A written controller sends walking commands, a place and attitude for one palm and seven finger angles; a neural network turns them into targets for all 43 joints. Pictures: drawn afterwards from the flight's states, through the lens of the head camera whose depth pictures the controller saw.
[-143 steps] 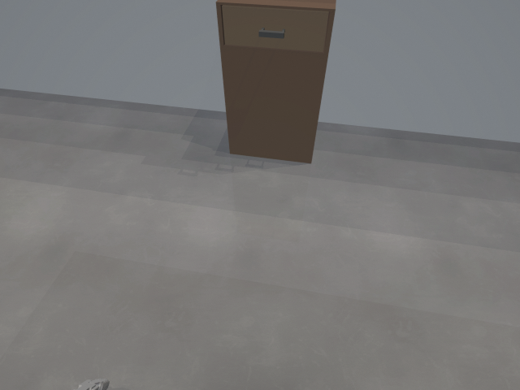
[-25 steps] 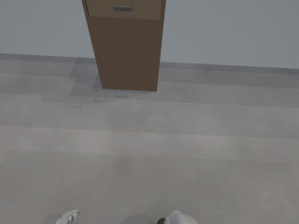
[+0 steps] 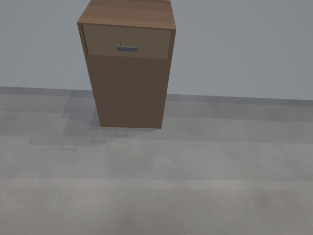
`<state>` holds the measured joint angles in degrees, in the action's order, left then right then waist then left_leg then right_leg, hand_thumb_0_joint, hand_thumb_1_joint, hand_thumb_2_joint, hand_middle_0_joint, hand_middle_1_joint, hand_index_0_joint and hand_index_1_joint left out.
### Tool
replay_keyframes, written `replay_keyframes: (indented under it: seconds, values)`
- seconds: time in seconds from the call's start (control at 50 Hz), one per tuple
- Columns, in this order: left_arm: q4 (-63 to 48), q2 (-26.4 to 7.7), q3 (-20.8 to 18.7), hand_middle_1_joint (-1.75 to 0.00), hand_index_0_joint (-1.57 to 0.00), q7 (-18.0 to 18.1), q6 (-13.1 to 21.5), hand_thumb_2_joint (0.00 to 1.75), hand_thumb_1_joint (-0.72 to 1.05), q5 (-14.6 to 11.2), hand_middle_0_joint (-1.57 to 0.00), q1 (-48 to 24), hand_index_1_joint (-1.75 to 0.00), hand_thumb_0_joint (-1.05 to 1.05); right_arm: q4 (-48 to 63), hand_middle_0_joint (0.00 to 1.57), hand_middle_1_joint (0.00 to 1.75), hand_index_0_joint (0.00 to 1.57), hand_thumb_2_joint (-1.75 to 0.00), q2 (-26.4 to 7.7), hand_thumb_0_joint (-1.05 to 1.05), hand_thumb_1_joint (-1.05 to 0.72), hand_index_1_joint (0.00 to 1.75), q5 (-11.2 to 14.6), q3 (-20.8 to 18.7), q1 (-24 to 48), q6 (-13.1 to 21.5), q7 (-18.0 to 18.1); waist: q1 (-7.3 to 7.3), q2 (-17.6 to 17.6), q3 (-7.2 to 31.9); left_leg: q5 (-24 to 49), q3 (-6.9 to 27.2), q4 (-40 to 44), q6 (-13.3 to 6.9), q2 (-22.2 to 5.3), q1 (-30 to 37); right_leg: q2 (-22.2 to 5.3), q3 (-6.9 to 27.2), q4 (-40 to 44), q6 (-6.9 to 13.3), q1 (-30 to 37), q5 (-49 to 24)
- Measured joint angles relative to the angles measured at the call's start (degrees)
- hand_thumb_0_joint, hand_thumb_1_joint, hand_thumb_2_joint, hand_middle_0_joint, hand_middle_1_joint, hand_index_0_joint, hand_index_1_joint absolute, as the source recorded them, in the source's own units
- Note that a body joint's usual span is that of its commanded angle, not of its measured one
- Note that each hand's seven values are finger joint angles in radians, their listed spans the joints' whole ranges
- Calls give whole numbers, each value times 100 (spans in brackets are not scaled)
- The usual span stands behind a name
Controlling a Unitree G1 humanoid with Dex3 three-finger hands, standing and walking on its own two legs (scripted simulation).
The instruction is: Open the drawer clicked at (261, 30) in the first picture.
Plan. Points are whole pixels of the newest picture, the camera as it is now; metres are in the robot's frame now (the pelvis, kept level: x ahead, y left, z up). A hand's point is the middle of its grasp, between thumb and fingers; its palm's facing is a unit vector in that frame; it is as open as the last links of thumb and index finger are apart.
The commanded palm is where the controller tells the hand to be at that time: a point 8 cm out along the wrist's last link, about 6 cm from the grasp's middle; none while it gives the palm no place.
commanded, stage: walk to a spot facing it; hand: left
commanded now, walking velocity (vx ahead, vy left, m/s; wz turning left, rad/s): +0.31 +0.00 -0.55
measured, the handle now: (127, 46) +0.99 +0.23 -0.03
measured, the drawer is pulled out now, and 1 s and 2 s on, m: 0.00 0.00 0.00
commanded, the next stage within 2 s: turn to face it in 0.18 s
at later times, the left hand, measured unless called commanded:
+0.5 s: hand (139, 176) +0.34 +0.08 -0.16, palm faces -0.20 -0.96 -0.22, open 7.3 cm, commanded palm none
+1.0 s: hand (110, 198) +0.26 +0.16 -0.17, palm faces +0.06 -0.97 -0.24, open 7.3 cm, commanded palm none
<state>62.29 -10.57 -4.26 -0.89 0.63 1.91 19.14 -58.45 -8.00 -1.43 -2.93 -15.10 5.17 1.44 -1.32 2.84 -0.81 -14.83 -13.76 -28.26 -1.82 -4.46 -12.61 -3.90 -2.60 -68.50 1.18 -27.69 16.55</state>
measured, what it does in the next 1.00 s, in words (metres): walks ahead: right foot, then left foot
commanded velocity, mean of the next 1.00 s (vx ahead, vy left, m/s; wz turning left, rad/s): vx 0.06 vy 0.00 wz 0.09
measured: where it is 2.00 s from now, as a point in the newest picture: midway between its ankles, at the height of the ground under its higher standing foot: (158, 209)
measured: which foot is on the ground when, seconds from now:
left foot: down 0.00-0.34, up 0.36-0.74, down 0.76-1.00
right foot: up 0.00-0.32, down 0.34-0.78, up 0.80-1.00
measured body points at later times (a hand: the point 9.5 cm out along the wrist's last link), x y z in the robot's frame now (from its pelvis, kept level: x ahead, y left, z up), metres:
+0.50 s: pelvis +0.19 -0.07 -0.01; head +0.21 -0.09 +0.44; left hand +0.35 +0.13 -0.15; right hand +0.12 -0.29 -0.18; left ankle +0.16 +0.09 -0.65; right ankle +0.24 -0.15 -0.74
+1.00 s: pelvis +0.24 -0.04 +0.00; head +0.26 -0.03 +0.45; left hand +0.26 +0.21 -0.16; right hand +0.28 -0.28 -0.15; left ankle +0.27 +0.04 -0.74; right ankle +0.21 -0.19 -0.69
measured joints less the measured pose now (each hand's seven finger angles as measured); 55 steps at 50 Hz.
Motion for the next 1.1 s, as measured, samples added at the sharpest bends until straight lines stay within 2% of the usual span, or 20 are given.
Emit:
replay_keyframes:
  seconds: [0.08, 0.18, 0.28, 0.32, 0.34, 0.36, 0.4, 0.42, 0.46, 0.54, 0.62, 0.72, 0.74, 0.78, 0.84, 0.92, 1.02, 1.1]
  values:
    - [-141, 13, -45, -30, -20, -27, -83, 90, 91, 17, -20, -177, -30, 1, -246, 20, 30, 20, -90, -18, -1, -95, 30, 6, 24, -367, -10, 8, 24, -53, -44, 2, -263, 594, 38, 39, 545, -216, -67, 327, -134, -516, -345]
    - [-275, 21, -53, -30, -20, -94, -187, 90, 91, 14, -20, -595, -30, 1, -481, 20, 30, 20, -90, 35, 0, -93, 30, 0, 42, -757, -75, -6, 178, -133, -232, -232, -556, 867, 223, -24, 1099, -327, -301, 1553, -187, -653, -569]
    - [-474, 21, -23, -30, -20, -127, -133, 90, 91, 2, -20, -1072, -30, 1, -593, 20, 30, 20, -90, 25, 0, -92, 30, -16, 15, -1033, -178, -40, 387, -283, -452, -801, -866, 536, 546, -273, 1511, -94, -566, 2760, 18, -320, -462]
    - [-588, -30, 2, -30, -20, -129, 8, 90, 91, 14, -20, -1197, -30, 1, -631, 20, 30, 20, -90, 28, 0, -91, 30, 13, 14, -1160, -231, -60, 413, -323, -490, -1188, -885, -211, 638, -512, 1449, 71, -706, 3246, 149, 76, -655]
    - [-638, -75, 5, -30, -20, -108, 118, 90, 91, 20, -20, -1249, -30, 1, -652, 20, 30, 20, -90, 52, 0, -91, 30, 54, 24, -1206, -269, -76, 398, -270, -468, -1265, -715, -1024, 567, -615, 1162, 78, -698, 3253, 387, 148, -876]
    - [-661, -67, 13, -30, -20, -61, 205, 90, 91, -18, -20, -1329, -30, 0, -671, 20, 30, 20, -90, 33, 0, -91, 30, 91, 35, -1130, -334, -74, 383, -304, -514, -1432, -284, -2037, 509, -653, 742, 113, -702, 2982, 498, 99, -707]
    - [-666, -12, 71, -30, -20, 28, 286, 90, 91, -85, -20, -1423, -30, 0, -664, 20, 30, 20, -90, -37, 0, -91, 30, 117, 29, -862, -431, -36, 401, -387, -586, -1438, 528, -3648, 444, -493, -60, 186, -709, 2819, 489, 228, -316]
    - [-647, 21, 106, -30, -20, 66, 293, 90, 91, -100, -20, -1433, -30, 0, -630, 20, 30, 20, -90, -69, 0, -91, 30, 108, 21, -712, -459, -20, 409, -413, -584, -1297, 751, -4106, 426, -420, -388, 222, -704, 2911, 451, 352, -244]
    - [-574, 107, 171, -30, -20, 134, 280, 90, 91, -100, -20, -1414, -30, 0, -509, 20, 30, 20, -90, -125, 0, -91, 30, 77, 15, -425, -486, 5, 447, -468, -517, -954, 989, -4376, 409, -356, -925, 282, -715, 3240, 335, 609, -323]
    - [-456, 285, 229, -30, -20, 210, 211, 90, 92, -116, -20, -1335, -30, -1, -228, 20, 30, 19, -90, -133, 0, -91, 29, 51, 43, -88, -505, 16, 511, -511, -253, -571, 1102, -3499, 437, -313, -1443, 305, -840, 3808, 351, 1027, -441]
    - [-491, 340, 250, -30, -20, 217, 148, 90, 93, -93, -20, -1310, -30, -2, -155, 20, 30, 19, -90, -109, 0, -93, 29, 31, 56, 36, -585, 18, 400, -488, -74, -507, 1001, -2491, 460, -244, -1371, 272, -1036, 4033, 289, 1336, -389]
    - [-515, 282, 210, -30, -21, 241, 63, 90, 93, -81, -20, -1138, -30, -2, -129, 20, 30, 19, -90, -146, 1, -94, 30, 41, 64, 75, -651, -59, 217, -354, -20, -440, 767, -1371, 424, -115, -833, 154, -1261, 3836, 148, 1489, -125]
    - [-499, 250, 199, -30, -21, 244, 33, 90, 93, -90, -20, -1074, -30, -2, -109, 20, 30, 19, -90, -151, 1, -94, 30, 38, 69, 68, -644, -73, 199, -338, -15, -260, 733, -1051, 404, -99, -659, 130, -1308, 3723, 105, 1481, -38]
    - [-446, 146, 134, -30, -21, 264, -58, 90, 93, -125, -20, -950, -30, -2, -87, 20, 30, 19, -90, -114, 0, -93, 30, 20, 79, 73, -621, -88, 168, -204, -24, -132, 724, -857, 115, 27, -550, -8, -1329, 3451, -16, 1423, 164]
    - [-327, -27, 81, -30, -20, 281, -211, 90, 93, -116, -20, -758, -30, -1, -35, 20, 30, 20, -90, -67, 0, -93, 30, -16, 119, 108, -578, -41, 138, -83, -62, -170, 683, -666, -96, 194, -467, -13, -805, 2592, -233, 1103, 977]
    - [-177, -146, 63, -30, -20, 249, -262, 90, 93, -103, -20, -595, -30, 0, -43, 20, 30, 20, -90, -91, 0, -93, 30, 7, 143, 180, -537, 17, 103, -130, -155, 143, 723, -96, -150, 348, -282, -2, -234, 1639, -358, 723, 1016]
    - [-111, -185, 86, -30, -20, 267, -304, 90, 92, -116, -20, -475, -30, 0, -80, 20, 30, 20, -90, -162, 0, -93, 30, 39, 122, 275, -568, -5, 87, -234, -216, 375, 814, 277, -138, 427, -152, -61, 1, 1816, -470, 742, 1000]
    - [-100, -119, 137, -30, -20, 270, -278, 90, 92, -111, -20, -475, -30, 0, -118, 20, 30, 20, -90, -215, 0, -92, 30, 28, 84, 324, -604, -38, 122, -325, -208, 421, 912, 277, -63, 443, -156, -42, -4, 2508, -454, 1008, 956]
